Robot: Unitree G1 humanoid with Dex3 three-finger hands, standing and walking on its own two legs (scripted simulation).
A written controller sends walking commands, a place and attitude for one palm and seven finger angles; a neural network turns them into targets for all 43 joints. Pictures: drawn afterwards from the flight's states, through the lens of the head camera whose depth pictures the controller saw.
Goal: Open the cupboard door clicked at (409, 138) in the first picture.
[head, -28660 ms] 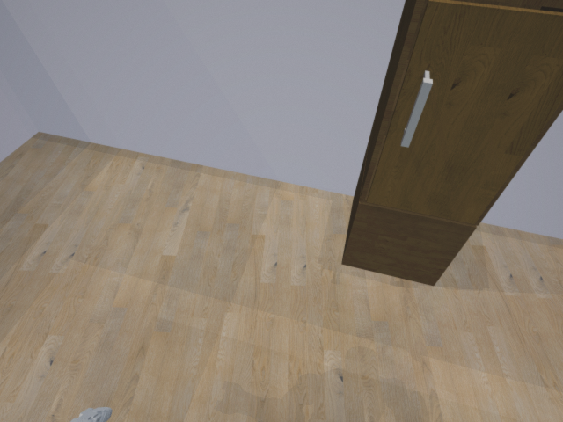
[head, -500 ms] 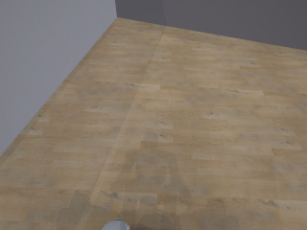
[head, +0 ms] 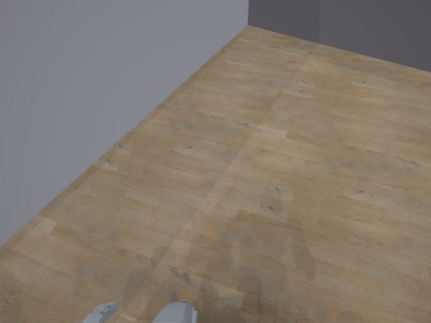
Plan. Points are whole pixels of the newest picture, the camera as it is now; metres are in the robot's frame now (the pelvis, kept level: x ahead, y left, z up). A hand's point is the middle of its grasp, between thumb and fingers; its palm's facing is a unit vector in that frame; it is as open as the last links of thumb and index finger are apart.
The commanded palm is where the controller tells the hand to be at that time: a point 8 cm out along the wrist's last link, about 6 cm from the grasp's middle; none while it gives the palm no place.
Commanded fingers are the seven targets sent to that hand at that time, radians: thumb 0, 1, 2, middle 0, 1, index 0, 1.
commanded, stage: turn to face it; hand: left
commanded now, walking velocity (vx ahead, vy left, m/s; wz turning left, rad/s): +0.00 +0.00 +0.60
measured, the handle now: out of the picture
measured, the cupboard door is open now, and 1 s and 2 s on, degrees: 50 50 50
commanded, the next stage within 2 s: none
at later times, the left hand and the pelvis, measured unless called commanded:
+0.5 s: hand out of the picture +0.05 +0.20 -0.16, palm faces +0.32 -0.90 -0.29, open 7.4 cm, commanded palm none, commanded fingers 0.00 0.90 0.90 -0.20 -0.30 -0.20 -0.30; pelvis +0.03 -0.04 -0.01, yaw +19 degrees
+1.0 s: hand out of the picture -0.03 +0.15 -0.18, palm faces +0.62 -0.74 -0.25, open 7.4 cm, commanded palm none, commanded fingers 0.00 0.90 0.90 -0.20 -0.30 -0.20 -0.30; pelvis +0.05 -0.06 +0.00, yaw +38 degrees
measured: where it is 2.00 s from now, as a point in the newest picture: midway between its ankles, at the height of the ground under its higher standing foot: outside the picture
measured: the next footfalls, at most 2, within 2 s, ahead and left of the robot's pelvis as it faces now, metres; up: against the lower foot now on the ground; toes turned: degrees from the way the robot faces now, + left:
left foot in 0.24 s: +0.05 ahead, +0.12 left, +0.00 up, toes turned +16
right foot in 0.52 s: +0.12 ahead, -0.15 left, +0.00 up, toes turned +17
